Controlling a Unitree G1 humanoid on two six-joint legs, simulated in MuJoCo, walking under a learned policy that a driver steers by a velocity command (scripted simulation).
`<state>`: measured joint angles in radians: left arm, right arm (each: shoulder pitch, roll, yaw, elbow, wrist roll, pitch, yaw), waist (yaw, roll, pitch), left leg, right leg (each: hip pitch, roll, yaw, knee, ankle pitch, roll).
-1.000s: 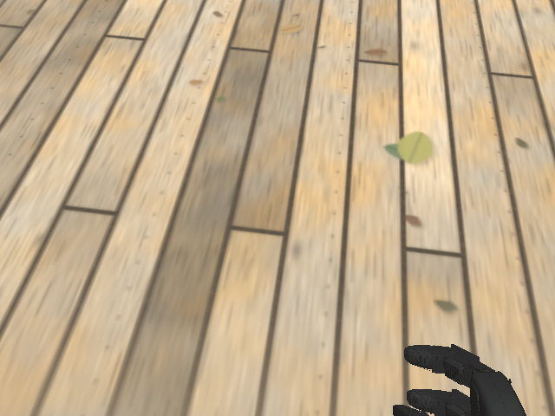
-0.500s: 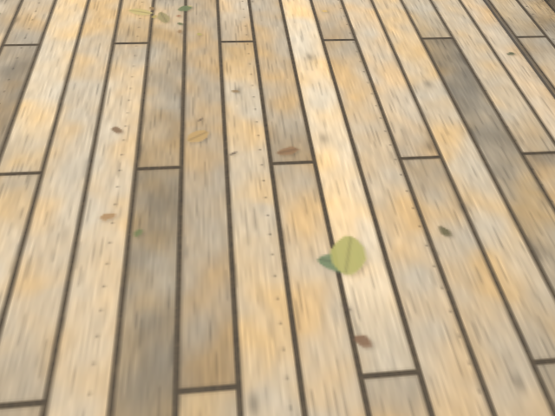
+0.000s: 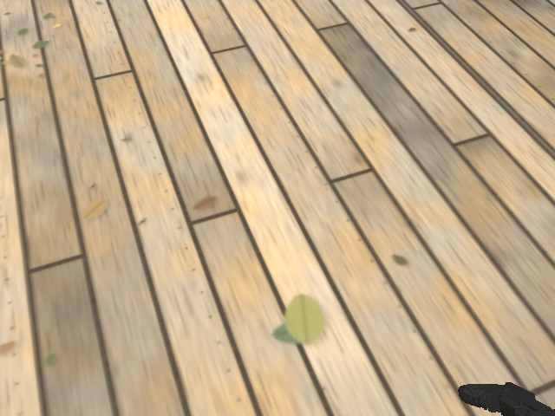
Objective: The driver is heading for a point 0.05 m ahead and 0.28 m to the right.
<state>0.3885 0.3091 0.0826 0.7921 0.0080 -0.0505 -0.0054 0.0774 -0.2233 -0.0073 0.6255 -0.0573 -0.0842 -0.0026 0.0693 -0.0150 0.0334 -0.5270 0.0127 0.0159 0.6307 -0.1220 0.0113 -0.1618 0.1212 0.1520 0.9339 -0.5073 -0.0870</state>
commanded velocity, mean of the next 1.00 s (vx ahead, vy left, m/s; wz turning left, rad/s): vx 0.28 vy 0.00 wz -0.59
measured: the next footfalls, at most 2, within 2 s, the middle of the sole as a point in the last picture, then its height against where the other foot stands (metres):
right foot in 0.46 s outside the picture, level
left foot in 1.06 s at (309, 403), level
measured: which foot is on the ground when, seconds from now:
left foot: down 0.00-0.46, up 0.48-1.00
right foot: up 0.00-0.44, down 0.46-1.00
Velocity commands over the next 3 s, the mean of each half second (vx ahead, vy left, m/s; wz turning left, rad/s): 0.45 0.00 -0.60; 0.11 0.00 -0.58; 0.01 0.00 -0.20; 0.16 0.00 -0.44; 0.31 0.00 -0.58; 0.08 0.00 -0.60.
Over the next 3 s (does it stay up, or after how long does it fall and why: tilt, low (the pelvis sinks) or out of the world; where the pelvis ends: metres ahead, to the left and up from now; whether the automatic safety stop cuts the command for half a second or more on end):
stays up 0.46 -0.35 0.03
